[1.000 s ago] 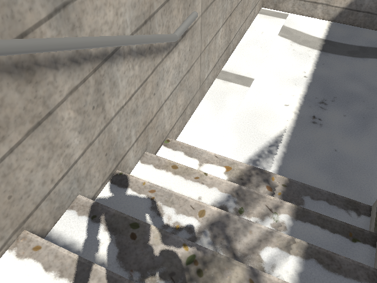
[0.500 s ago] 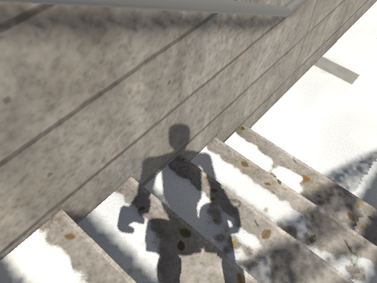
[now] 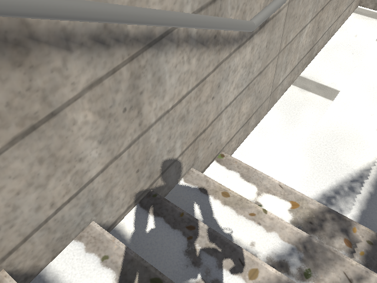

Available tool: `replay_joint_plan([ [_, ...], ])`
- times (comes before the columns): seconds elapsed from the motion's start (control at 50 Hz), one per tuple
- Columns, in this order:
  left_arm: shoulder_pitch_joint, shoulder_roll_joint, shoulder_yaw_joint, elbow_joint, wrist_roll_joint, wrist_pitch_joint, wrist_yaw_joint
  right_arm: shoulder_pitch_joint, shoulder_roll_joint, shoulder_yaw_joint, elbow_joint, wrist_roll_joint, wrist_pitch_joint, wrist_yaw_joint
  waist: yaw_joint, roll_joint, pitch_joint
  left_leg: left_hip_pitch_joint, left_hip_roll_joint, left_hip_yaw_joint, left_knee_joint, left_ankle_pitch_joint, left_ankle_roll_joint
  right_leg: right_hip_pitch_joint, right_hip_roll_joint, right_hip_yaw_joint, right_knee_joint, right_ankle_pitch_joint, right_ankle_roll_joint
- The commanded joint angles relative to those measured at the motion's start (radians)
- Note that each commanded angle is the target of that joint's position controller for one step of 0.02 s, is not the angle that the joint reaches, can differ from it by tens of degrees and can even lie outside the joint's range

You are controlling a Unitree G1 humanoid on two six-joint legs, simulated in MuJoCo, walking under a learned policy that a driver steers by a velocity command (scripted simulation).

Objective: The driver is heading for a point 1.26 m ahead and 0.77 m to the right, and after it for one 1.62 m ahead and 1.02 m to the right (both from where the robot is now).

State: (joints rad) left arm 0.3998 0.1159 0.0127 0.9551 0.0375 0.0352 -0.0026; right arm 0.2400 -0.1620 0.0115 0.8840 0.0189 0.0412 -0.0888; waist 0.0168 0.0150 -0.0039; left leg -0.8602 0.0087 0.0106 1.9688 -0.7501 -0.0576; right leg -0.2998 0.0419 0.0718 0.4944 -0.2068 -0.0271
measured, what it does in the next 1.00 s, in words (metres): steps on the spot, turning right: left foot 0.17 m higher, then right foot 0.17 m lower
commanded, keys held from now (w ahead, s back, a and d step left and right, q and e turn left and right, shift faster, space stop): e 1.00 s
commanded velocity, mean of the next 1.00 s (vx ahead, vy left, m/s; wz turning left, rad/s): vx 0.01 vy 0.00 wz -0.52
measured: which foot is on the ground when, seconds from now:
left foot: up 0.00-0.20, down 0.22-0.88, up 0.90-1.00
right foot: down 0.00-0.28, up 0.30-0.86, down 0.88-1.00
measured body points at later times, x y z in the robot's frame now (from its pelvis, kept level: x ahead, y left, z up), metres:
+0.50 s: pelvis +0.00 +0.06 +0.09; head +0.05 +0.08 +0.53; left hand +0.24 +0.30 -0.02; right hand +0.04 -0.21 -0.02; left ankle +0.00 +0.15 -0.57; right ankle +0.00 -0.11 -0.46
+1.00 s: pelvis +0.02 -0.05 -0.01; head +0.04 -0.09 +0.44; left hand +0.29 +0.10 -0.11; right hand -0.05 -0.35 -0.13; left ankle +0.04 +0.10 -0.42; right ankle +0.04 -0.15 -0.74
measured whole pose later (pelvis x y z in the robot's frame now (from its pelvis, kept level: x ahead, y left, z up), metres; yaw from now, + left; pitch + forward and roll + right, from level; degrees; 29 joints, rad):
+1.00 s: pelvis +0.02 -0.05 -0.01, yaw -33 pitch +2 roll +1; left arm 0.15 0.29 0.06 0.77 -0.01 0.07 -0.06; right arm 0.23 -0.27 -0.08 0.70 0.03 0.01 -0.11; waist -0.05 0.03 0.04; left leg -0.83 0.11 0.00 2.14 -0.69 -0.11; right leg -0.41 0.09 0.05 0.54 -0.16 -0.07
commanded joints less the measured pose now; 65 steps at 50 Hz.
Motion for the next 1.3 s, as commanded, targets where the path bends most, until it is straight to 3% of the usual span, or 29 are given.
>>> replay_joint_plan([
  [0.02, -0.038, 0.222, 0.042, -0.120, 0.000, 0.003, 0.031, -0.164, -0.028, -0.001, -0.190, -0.028, -0.002, -0.031, -0.001, -0.124, 0.033, -0.155, 0.025, -0.015, -0.045, 0.078, 0.028, 0.013, -0.278, 0.337, -0.224, 0.063, -0.183],
  [0.06, 0.007, 0.217, 0.043, -0.125, 0.012, 0.009, 0.030, -0.111, -0.003, 0.001, -0.198, -0.031, -0.006, -0.024, -0.012, -0.192, -0.010, -0.078, 0.000, 0.032, 0.048, 0.162, 0.030, -0.014, -0.262, 0.328, -0.246, 0.168, -0.200],
  [0.14, 0.024, 0.208, 0.055, -0.152, -0.032, 0.045, 0.057, -0.172, 0.049, 0.032, -0.296, -0.032, -0.026, -0.006, -0.015, -0.164, -0.034, -0.062, 0.010, 0.040, -0.329, -0.025, 0.046, 0.115, -0.206, 0.270, -0.223, 0.269, -0.175],
  [0.18, 0.014, 0.237, 0.075, -0.181, -0.023, 0.051, 0.068, -0.137, 0.030, 0.033, -0.308, -0.034, -0.049, 0.024, -0.029, -0.254, -0.076, 0.155, -0.001, 0.085, -0.376, -0.004, 0.051, 0.044, -0.210, 0.241, -0.224, 0.465, -0.192],
  [0.22, -0.007, 0.246, 0.093, -0.208, -0.056, 0.063, 0.067, -0.059, -0.001, 0.020, -0.319, -0.040, -0.054, 0.051, -0.082, -0.261, -0.058, 0.325, -0.013, 0.075, -0.598, 0.038, 0.078, -0.008, -0.205, 0.275, -0.220, 0.582, -0.196],
  [0.24, -0.002, 0.216, 0.093, -0.237, -0.059, 0.054, 0.064, -0.020, -0.072, -0.005, -0.324, -0.052, -0.052, 0.059, -0.086, -0.092, -0.058, 0.392, 0.040, -0.068, -0.756, 0.318, 0.135, -0.049, -0.133, 0.241, -0.089, 0.619, -0.144],
  [0.26, -0.056, 0.169, 0.092, -0.311, -0.036, 0.037, 0.053, 0.092, -0.174, -0.040, -0.316, -0.071, -0.047, 0.059, -0.116, 0.264, -0.154, 0.575, 0.233, -0.390, -0.918, 0.777, 0.272, -0.284, -0.004, 0.138, 0.187, 0.352, -0.081],
  [0.28, -0.219, 0.198, 0.108, -0.381, -0.050, 0.000, 0.026, 0.205, -0.268, -0.080, -0.299, -0.121, -0.056, 0.052, -0.186, 0.450, -0.157, 0.632, 0.387, -0.797, -1.302, 0.926, 0.471, -0.528, 0.138, 0.282, 0.354, -0.434, -0.032],
  [0.3, -0.280, 0.223, 0.121, -0.401, -0.077, -0.037, 0.007, 0.198, -0.263, -0.081, -0.292, -0.144, -0.090, 0.057, -0.184, 0.314, -0.097, 0.595, 0.458, -0.909, -1.398, 0.944, 0.534, -0.622, 0.163, 0.408, 0.551, -0.569, 0.008],
  [0.32, -0.267, 0.219, 0.122, -0.382, -0.086, -0.032, 0.008, 0.097, -0.223, -0.075, -0.301, -0.111, -0.101, 0.061, -0.113, 0.242, -0.036, 0.578, 0.412, -0.825, -1.319, 0.940, 0.520, -0.675, 0.176, 0.384, 0.731, -0.551, 0.068],
  [0.36, -0.139, 0.218, 0.119, -0.330, -0.064, 0.031, 0.055, -0.103, -0.112, -0.049, -0.323, -0.056, -0.078, 0.066, 0.005, 0.242, 0.035, 0.391, 0.374, -0.538, -1.210, 0.777, 0.366, -0.657, 0.137, 0.255, 0.978, -0.342, 0.118],
  [0.42, -0.126, 0.242, 0.099, -0.359, -0.048, 0.109, 0.088, -0.241, -0.082, -0.016, -0.363, -0.041, -0.041, 0.055, 0.099, 0.071, 0.027, 0.149, 0.304, -0.221, -1.207, 0.555, 0.224, -0.506, 0.134, 0.088, 1.198, 0.071, 0.100],
  [0.5, -0.249, 0.244, 0.076, -0.442, -0.033, 0.111, 0.066, -0.070, -0.137, -0.023, -0.329, -0.046, -0.049, 0.008, 0.015, 0.040, -0.012, 0.402, 0.296, -0.100, -1.229, 0.557, 0.197, -0.571, 0.061, 0.078, 1.116, 0.268, 0.100],
  [0.56, -0.378, 0.248, 0.081, -0.476, -0.050, 0.085, 0.038, 0.093, -0.167, -0.047, -0.297, -0.048, -0.060, 0.016, -0.094, 0.097, -0.066, 0.708, 0.338, -0.105, -1.170, 0.694, 0.207, -0.733, 0.021, 0.099, 1.074, 0.176, 0.130],
  [0.64, -0.471, 0.244, 0.086, -0.490, -0.066, 0.056, 0.011, 0.144, -0.217, -0.087, -0.299, -0.048, -0.053, 0.013, -0.138, 0.114, -0.047, 0.753, 0.392, -0.115, -1.120, 0.768, 0.214, -0.808, -0.015, 0.129, 0.961, 0.089, 0.134],
  [0.7, -0.497, 0.230, 0.076, -0.493, -0.073, 0.068, -0.015, 0.068, -0.226, -0.096, -0.320, -0.032, -0.030, -0.010, -0.117, 0.093, 0.004, 0.567, 0.395, -0.014, -1.101, 0.431, 0.174, -0.626, -0.054, 0.057, 0.534, 0.365, 0.146],
  [0.74, -0.494, 0.203, 0.068, -0.462, -0.105, 0.059, -0.041, 0.066, -0.227, -0.105, -0.309, 0.010, -0.028, -0.013, -0.125, 0.065, 0.013, 0.444, 0.369, 0.086, -1.139, 0.249, 0.119, -0.343, -0.054, -0.061, 0.221, 0.433, 0.127],
  [0.78, -0.468, 0.205, 0.081, -0.439, -0.130, 0.040, -0.071, 0.083, -0.264, -0.121, -0.275, 0.019, -0.033, -0.009, -0.122, 0.116, 0.024, 0.373, 0.422, 0.080, -1.148, 0.258, 0.115, -0.157, -0.046, -0.090, 0.145, 0.445, 0.080],
  [0.82, -0.381, 0.214, 0.101, -0.376, -0.127, 0.037, -0.079, 0.049, -0.242, -0.119, -0.257, 0.025, -0.028, 0.003, -0.085, 0.116, 0.030, 0.380, 0.415, 0.137, -1.044, 0.270, 0.084, -0.030, -0.057, -0.106, -0.051, 0.510, 0.038],
  [0.86, -0.141, 0.289, 0.156, -0.235, -0.108, 0.030, -0.068, 0.055, -0.194, -0.109, -0.197, 0.009, -0.035, 0.008, 0.027, 0.015, -0.037, 0.355, 0.356, 0.222, -0.719, 0.300, 0.043, 0.262, -0.033, -0.130, -0.181, 0.579, -0.032],
  [0.88, -0.002, 0.376, 0.183, -0.178, -0.069, 0.016, -0.065, 0.082, -0.172, -0.107, -0.175, 0.000, -0.040, 0.004, 0.103, -0.121, -0.079, 0.177, 0.256, 0.247, -0.303, -0.004, -0.017, 0.473, -0.107, 0.006, -0.156, 0.797, -0.102],
  [0.9, -0.025, 0.484, 0.174, -0.191, -0.014, -0.003, -0.072, 0.108, -0.110, -0.091, -0.207, -0.023, -0.046, 0.013, 0.039, -0.291, -0.134, -0.183, 0.163, 0.184, 0.145, -0.252, -0.064, 0.682, -0.206, 0.133, 0.146, 1.150, -0.145],
  [0.92, -0.076, 0.521, 0.169, -0.232, -0.030, -0.001, -0.081, 0.078, -0.129, -0.084, -0.266, 0.015, -0.068, 0.016, 0.056, -0.270, -0.307, -0.285, 0.123, 0.056, 0.342, -0.194, -0.081, 0.705, -0.340, 0.353, 0.102, 1.093, -0.246],
  [0.96, -0.122, 0.471, 0.123, -0.225, -0.033, 0.020, -0.055, -0.110, -0.122, -0.074, -0.378, 0.023, -0.083, -0.018, 0.042, -0.088, -0.302, -0.443, 0.082, -0.059, 0.347, 0.051, -0.057, 0.558, -0.463, 0.569, -0.117, 0.397, -0.335],
  [0.98, -0.195, 0.366, 0.084, -0.250, -0.048, 0.028, -0.042, -0.145, -0.134, -0.075, -0.355, 0.002, -0.059, -0.043, 0.034, -0.030, -0.204, -0.430, 0.081, -0.083, 0.284, 0.128, -0.041, 0.415, -0.441, 0.531, -0.142, 0.242, -0.297],
  [1.02, -0.294, 0.294, 0.041, -0.295, -0.034, 0.023, -0.016, -0.066, -0.133, -0.078, -0.315, -0.015, -0.011, -0.058, -0.037, -0.053, -0.137, -0.310, 0.057, -0.093, 0.156, 0.292, -0.009, 0.157, -0.349, 0.461, -0.106, 0.060, -0.206],
  [1.08, -0.295, 0.293, 0.008, -0.326, -0.029, 0.023, 0.024, -0.062, -0.120, -0.080, -0.340, -0.003, 0.005, -0.039, -0.054, -0.100, -0.095, -0.275, -0.013, -0.057, 0.124, 0.544, -0.018, -0.009, -0.195, 0.355, -0.034, 0.128, -0.083],
  [1.18, -0.119, 0.242, -0.043, -0.346, -0.023, 0.057, 0.086, -0.213, -0.010, -0.028, -0.471, -0.028, 0.028, -0.016, 0.014, -0.150, -0.064, -0.387, -0.112, -0.035, 0.207, 0.552, -0.097, 0.021, -0.137, 0.413, 0.028, 0.195, -0.127],
  [1.3, -0.063, 0.275, -0.043, -0.393, -0.026, 0.062, 0.114, -0.271, -0.013, -0.010, -0.532, -0.006, 0.041, 0.001, 0.038, -0.139, -0.118, -0.398, -0.138, -0.096, 0.283, 0.461, -0.129, 0.222, -0.161, 0.510, 0.026, 0.197, -0.163],
])
Keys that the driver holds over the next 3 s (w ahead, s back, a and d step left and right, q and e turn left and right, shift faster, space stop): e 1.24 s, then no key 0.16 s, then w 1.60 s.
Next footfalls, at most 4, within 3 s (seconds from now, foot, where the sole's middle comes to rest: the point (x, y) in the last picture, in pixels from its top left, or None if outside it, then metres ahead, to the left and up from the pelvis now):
0.22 left None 0.04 0.15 -0.60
0.88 right None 0.07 -0.17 -0.77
1.78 left None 0.22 0.15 -0.63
2.08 right None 0.22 -0.13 -0.77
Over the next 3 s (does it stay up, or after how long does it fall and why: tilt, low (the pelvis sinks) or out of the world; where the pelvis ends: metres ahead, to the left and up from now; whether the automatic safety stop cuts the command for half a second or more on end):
stays up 0.68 -0.30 -0.28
